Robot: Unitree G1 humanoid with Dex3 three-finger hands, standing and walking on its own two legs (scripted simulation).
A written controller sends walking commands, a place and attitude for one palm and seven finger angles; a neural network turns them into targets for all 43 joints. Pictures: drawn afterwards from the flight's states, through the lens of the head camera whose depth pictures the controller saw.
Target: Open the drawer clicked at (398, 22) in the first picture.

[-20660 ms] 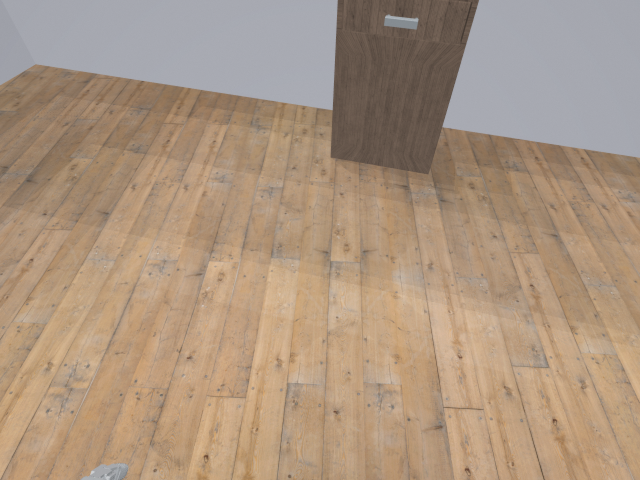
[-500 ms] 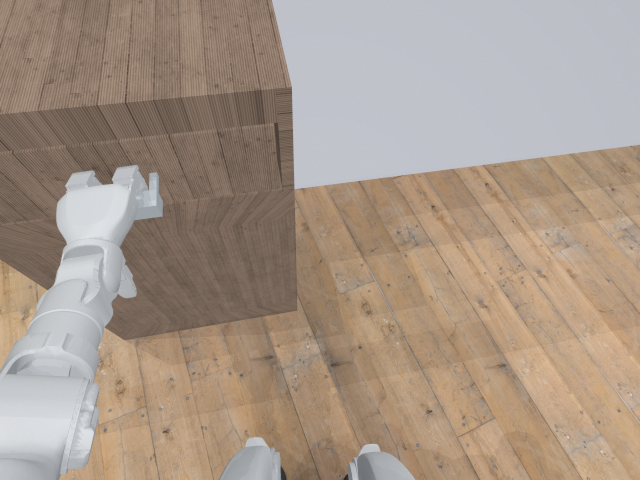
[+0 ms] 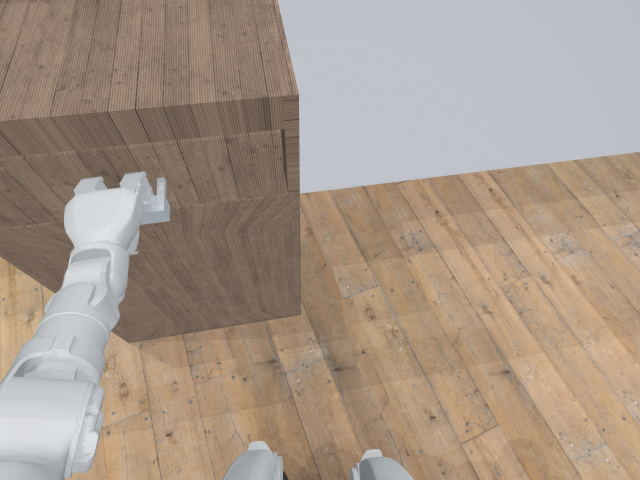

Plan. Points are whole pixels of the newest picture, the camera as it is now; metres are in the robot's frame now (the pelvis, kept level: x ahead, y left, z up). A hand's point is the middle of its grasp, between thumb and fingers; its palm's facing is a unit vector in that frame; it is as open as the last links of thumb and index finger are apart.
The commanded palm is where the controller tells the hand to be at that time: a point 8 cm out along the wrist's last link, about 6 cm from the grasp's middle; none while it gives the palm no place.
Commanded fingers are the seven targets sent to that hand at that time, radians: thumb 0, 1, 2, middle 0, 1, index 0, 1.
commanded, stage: close the thumb around the handle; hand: left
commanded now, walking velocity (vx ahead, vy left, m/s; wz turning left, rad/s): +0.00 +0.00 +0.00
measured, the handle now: (122, 200) +0.49 +0.27 +0.00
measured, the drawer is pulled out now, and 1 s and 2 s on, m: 0.00 0.08 0.19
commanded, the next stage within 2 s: pull the drawer open in 0.16 s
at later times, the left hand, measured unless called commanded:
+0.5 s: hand (124, 245) +0.42 +0.26 -0.02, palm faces -0.07 -0.06 -1.00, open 6.1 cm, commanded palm +0.39 +0.25 +0.03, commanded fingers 0.00 0.90 0.90 -0.40 -1.35 -0.40 -1.35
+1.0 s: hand (122, 291) +0.36 +0.25 -0.02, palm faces -0.05 -0.06 -1.00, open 6.0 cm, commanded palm +0.32 +0.24 +0.03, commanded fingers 0.00 0.90 0.90 -0.40 -1.35 -0.40 -1.35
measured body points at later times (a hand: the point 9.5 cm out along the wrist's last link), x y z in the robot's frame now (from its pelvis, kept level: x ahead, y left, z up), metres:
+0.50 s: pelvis +0.01 +0.00 +0.01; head +0.11 +0.01 +0.44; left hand +0.42 +0.26 +0.03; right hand +0.03 -0.27 -0.12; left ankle +0.00 +0.09 -0.68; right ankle -0.02 -0.12 -0.67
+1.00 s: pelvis +0.02 +0.00 +0.02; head +0.10 +0.00 +0.46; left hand +0.35 +0.25 +0.03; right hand +0.15 -0.25 -0.10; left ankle +0.00 +0.09 -0.68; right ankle -0.02 -0.12 -0.67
